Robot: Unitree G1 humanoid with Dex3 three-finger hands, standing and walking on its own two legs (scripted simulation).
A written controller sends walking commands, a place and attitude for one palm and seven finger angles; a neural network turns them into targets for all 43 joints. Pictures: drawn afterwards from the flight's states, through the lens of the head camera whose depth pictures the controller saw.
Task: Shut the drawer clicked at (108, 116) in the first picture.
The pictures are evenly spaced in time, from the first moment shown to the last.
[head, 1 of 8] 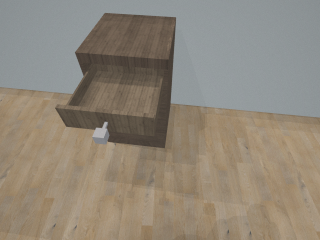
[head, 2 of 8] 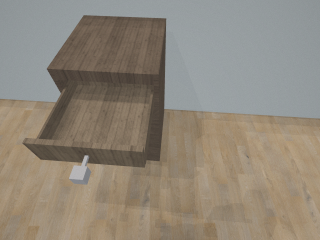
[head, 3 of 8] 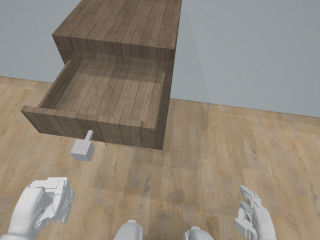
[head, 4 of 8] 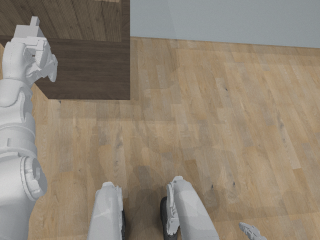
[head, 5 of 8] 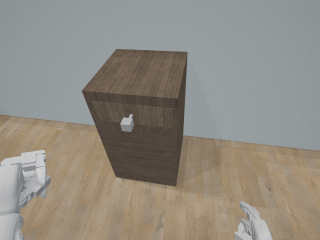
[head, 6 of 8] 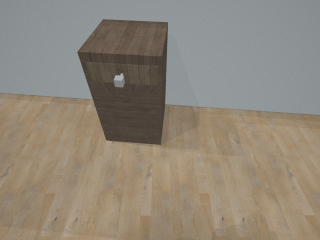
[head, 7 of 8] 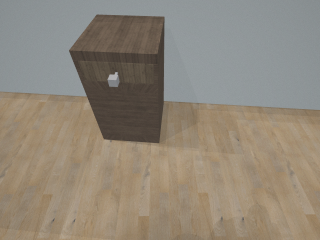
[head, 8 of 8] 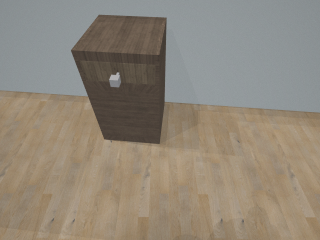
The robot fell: no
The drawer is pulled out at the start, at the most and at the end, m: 0.30 0.30 0.00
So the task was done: yes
